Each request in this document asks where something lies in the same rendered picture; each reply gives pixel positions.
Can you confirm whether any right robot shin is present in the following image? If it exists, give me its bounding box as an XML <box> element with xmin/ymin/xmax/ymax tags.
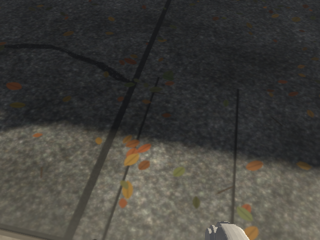
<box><xmin>215</xmin><ymin>221</ymin><xmax>230</xmax><ymax>227</ymax></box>

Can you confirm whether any right robot thigh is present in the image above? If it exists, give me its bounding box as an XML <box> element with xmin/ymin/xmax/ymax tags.
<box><xmin>205</xmin><ymin>223</ymin><xmax>250</xmax><ymax>240</ymax></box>

